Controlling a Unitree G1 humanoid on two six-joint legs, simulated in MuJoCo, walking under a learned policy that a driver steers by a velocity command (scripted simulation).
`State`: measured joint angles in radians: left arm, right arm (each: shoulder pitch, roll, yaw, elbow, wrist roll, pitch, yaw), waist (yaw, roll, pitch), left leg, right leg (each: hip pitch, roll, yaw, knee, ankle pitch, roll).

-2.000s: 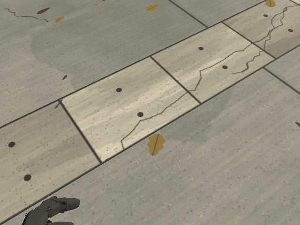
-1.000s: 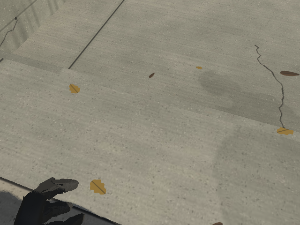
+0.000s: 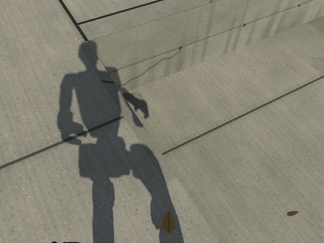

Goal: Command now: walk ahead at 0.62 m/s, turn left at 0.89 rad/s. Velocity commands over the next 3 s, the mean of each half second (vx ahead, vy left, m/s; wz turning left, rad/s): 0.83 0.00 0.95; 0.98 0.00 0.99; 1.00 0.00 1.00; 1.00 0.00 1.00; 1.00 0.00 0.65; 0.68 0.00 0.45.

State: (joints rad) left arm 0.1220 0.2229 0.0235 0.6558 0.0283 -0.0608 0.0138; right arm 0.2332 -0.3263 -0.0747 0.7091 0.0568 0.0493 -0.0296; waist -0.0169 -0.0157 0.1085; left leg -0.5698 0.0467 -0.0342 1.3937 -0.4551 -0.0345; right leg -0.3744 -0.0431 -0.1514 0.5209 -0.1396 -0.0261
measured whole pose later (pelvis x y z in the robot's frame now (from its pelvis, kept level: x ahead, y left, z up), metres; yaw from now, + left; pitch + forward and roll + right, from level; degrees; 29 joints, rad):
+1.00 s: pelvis +0.57 +0.35 +0.00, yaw +54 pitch +2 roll -4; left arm 0.52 0.30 0.07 0.83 0.04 -0.08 -0.02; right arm 0.00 -0.32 -0.03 0.59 -0.03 0.00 0.08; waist 0.08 0.05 -0.01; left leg -0.83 0.08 -0.01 1.24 -0.10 0.10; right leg 0.04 -0.01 -0.25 0.33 -0.38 0.06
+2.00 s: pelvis +0.76 +1.28 -0.03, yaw +112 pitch +1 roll -2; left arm 0.54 0.27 0.04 0.90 0.02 -0.06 0.01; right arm -0.08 -0.30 -0.01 0.58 -0.03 -0.02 0.08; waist 0.06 0.03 0.06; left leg -0.65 -0.05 0.14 0.73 -0.12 0.21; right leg 0.26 -0.05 -0.33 0.45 -0.40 0.08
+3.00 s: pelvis +0.28 +2.06 +0.00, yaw +146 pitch +2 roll +0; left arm 0.13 0.28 0.01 0.65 0.01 -0.09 0.03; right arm 0.19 -0.31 -0.06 0.70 0.02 -0.04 0.02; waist -0.01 -0.02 0.08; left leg -0.40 -0.20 -0.08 0.44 -0.06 0.14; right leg -0.47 0.01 0.13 1.35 -0.47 0.07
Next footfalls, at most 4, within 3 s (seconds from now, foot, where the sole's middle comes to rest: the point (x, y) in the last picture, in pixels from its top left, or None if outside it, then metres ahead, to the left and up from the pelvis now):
0.30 left None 0.21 0.16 -0.76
0.72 right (111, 195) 0.62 0.20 -0.76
1.16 left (1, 174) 0.71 0.68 -0.76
1.58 right None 0.95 1.07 -0.76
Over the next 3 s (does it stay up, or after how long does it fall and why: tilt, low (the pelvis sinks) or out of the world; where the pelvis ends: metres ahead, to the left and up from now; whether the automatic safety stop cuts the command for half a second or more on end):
stays up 0.28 2.06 0.00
